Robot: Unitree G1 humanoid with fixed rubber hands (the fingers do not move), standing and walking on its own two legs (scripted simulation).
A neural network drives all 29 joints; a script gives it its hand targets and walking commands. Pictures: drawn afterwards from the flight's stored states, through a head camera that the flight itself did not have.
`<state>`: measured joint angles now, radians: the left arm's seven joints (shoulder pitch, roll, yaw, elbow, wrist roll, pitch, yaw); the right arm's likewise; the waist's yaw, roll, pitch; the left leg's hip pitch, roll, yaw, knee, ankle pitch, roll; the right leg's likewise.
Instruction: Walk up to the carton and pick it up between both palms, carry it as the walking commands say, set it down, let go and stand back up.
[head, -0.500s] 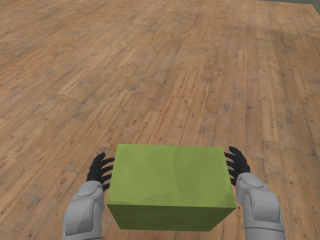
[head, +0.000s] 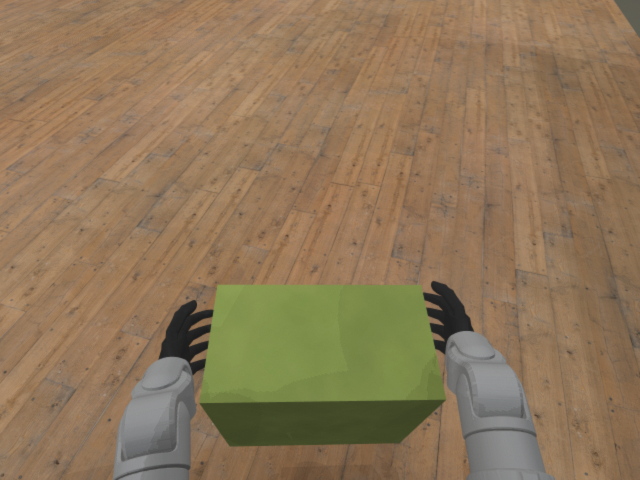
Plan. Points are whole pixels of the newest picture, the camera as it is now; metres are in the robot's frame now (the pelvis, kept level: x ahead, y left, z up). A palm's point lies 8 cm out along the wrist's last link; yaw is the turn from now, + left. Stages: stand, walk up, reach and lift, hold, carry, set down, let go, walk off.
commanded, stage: hold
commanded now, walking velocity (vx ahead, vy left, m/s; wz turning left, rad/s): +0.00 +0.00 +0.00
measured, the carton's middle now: (317, 372) +0.26 +0.05 -0.05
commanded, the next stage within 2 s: set down in 0.48 s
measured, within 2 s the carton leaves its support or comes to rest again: neither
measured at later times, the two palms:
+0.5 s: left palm (168, 314) +0.27 +0.24 +0.05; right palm (442, 303) +0.32 -0.11 +0.06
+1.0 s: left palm (188, 348) +0.27 +0.23 -0.03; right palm (432, 330) +0.33 -0.12 -0.03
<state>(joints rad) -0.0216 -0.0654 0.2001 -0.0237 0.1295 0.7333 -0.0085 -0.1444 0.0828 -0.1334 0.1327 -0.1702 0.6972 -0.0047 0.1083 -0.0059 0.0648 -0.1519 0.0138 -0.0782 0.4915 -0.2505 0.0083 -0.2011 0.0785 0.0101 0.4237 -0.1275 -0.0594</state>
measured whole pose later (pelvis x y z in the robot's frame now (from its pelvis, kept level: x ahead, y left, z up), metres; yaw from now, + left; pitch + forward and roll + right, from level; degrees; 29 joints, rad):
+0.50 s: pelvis +0.01 +0.06 +0.00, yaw -1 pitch -9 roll +0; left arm -0.24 -0.15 0.30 0.25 0.26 0.76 0.02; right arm -0.41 0.01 -0.25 0.52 -0.27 0.66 0.07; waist 0.06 0.02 0.02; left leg -0.01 -0.06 -0.03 0.40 -0.22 0.04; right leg -0.09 0.03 0.12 0.38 -0.13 0.00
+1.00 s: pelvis +0.04 +0.01 +0.00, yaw +2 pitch +3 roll +0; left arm -0.10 -0.12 0.31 0.32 0.22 0.52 -0.05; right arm -0.18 0.09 -0.21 0.43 -0.20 0.49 -0.02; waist 0.10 0.00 -0.03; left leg -0.24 -0.01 -0.10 0.46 -0.27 -0.01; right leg -0.29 0.08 0.05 0.43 -0.18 -0.04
